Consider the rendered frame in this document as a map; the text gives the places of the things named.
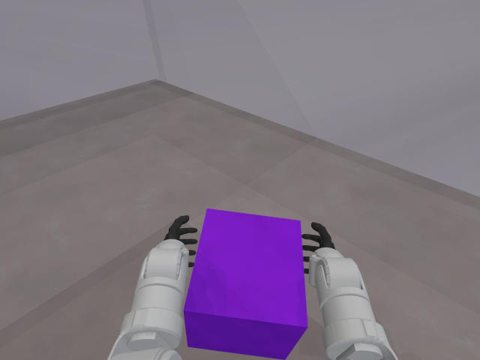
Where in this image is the robot right forearm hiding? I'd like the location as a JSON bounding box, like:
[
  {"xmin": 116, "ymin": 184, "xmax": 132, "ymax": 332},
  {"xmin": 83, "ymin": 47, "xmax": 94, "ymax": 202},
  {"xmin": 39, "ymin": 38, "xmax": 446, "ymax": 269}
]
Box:
[{"xmin": 309, "ymin": 247, "xmax": 398, "ymax": 360}]

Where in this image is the robot left forearm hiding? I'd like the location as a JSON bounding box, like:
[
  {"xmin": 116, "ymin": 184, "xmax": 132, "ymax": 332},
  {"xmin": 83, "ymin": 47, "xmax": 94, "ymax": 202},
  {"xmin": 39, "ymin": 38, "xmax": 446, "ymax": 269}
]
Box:
[{"xmin": 107, "ymin": 239, "xmax": 189, "ymax": 360}]

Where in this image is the left robot hand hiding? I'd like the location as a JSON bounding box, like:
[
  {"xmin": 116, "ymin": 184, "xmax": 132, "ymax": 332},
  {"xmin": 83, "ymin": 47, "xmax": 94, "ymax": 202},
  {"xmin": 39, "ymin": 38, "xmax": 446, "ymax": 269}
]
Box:
[{"xmin": 164, "ymin": 215, "xmax": 197, "ymax": 267}]

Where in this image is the carton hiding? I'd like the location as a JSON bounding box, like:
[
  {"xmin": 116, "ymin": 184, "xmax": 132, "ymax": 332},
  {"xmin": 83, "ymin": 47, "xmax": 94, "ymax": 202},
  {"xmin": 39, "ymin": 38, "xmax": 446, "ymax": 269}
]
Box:
[{"xmin": 184, "ymin": 208, "xmax": 308, "ymax": 360}]

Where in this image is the right robot hand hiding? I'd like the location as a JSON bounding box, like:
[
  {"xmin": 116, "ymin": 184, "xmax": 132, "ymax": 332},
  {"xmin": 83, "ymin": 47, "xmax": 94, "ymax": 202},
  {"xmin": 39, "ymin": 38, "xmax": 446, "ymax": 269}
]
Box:
[{"xmin": 301, "ymin": 222, "xmax": 335, "ymax": 274}]

